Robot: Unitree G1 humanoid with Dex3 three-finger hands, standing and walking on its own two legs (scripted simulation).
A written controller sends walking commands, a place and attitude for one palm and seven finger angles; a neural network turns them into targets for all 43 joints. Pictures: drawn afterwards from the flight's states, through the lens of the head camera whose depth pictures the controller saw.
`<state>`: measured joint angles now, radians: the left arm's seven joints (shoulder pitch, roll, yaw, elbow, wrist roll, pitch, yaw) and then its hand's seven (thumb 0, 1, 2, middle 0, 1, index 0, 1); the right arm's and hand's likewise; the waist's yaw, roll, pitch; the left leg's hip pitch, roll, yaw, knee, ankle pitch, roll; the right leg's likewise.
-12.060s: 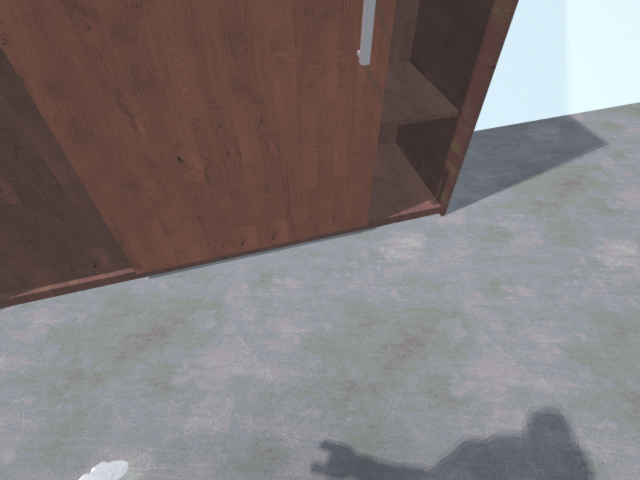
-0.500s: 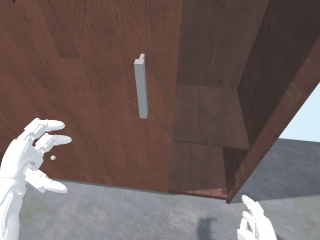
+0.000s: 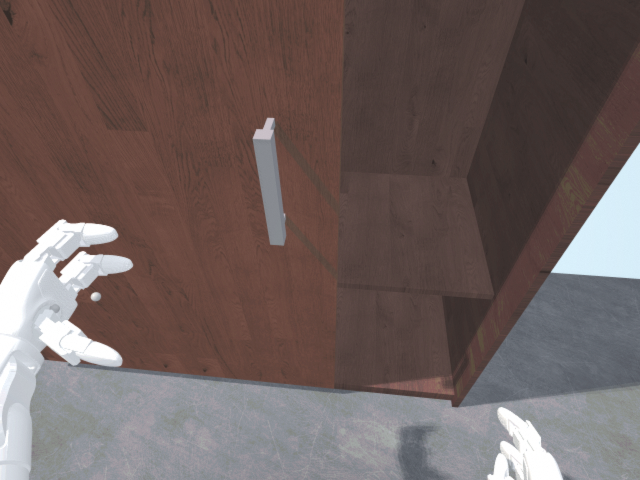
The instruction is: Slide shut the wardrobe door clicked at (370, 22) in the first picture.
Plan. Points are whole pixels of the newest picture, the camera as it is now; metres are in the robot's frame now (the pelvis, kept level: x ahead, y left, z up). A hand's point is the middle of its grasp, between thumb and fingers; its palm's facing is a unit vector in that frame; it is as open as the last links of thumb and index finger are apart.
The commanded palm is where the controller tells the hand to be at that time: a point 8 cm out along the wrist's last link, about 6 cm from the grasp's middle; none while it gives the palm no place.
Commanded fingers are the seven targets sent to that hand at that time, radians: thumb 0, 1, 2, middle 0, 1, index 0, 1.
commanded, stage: raise the hand with hooked fingers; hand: left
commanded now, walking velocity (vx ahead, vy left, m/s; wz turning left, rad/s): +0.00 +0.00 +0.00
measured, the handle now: (274, 185) +0.50 +0.11 +0.11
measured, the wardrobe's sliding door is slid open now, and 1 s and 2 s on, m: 0.37 0.37 0.36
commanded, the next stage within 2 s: move the hooked fingers beside the handle in 0.20 s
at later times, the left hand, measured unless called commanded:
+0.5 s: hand (118, 285) +0.29 +0.25 +0.13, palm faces +0.02 -1.00 -0.05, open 14.0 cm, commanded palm +0.27 +0.30 +0.13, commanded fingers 0.00 -0.50 0.30 -0.30 -1.20 -0.30 -1.20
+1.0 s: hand (168, 242) +0.36 +0.22 +0.13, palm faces -0.01 -1.00 -0.03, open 14.0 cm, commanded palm +0.33 +0.27 +0.12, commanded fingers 0.00 -0.50 0.30 -0.30 -1.20 -0.30 -1.20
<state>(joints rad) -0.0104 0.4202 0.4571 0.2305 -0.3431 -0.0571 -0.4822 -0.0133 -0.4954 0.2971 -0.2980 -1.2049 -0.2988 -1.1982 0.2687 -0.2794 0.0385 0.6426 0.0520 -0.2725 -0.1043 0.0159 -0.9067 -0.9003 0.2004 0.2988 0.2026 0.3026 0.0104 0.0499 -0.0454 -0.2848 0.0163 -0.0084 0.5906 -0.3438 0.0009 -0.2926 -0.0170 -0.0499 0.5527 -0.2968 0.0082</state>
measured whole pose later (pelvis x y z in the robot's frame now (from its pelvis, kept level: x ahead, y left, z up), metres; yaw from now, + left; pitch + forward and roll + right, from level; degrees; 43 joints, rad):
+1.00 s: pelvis +0.00 -0.01 +0.00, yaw -1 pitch +4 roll +0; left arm -0.31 0.38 0.36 0.50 -0.27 -0.10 -0.37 -0.01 -0.50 0.30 -0.30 -1.20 -0.30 -1.20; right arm 0.30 -0.28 0.03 0.68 0.05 -0.20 -0.10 0.01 -0.91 -0.90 0.20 0.30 0.20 0.30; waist -0.02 0.05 -0.05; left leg -0.32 0.02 0.00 0.58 -0.33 -0.01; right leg -0.35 -0.01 -0.04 0.57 -0.30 0.00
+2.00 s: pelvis -0.01 +0.01 -0.01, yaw -2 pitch +10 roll -1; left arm -0.75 0.41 0.34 1.00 -0.16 -0.28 -0.27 -0.01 -0.50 0.30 -0.35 -1.24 -0.34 -1.23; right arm 0.38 -0.26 0.01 0.70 0.03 -0.06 -0.04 0.01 -0.91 -0.90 0.20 0.30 0.20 0.30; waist -0.09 0.03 -0.07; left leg -0.48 0.02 0.02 0.67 -0.36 0.01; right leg -0.50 -0.01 -0.02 0.62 -0.30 0.02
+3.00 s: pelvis -0.01 +0.00 -0.01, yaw -1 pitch +10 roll -1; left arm -0.77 0.37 0.28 0.99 -0.17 -0.29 -0.20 -0.01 -0.50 0.30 -0.32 -1.25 -0.31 -1.22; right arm 0.37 -0.26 0.01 0.69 0.03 -0.05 -0.03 0.01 -0.91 -0.90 0.20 0.30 0.20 0.30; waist -0.08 0.04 -0.07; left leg -0.51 0.02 0.00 0.70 -0.37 0.00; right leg -0.52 -0.01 -0.04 0.65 -0.31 0.01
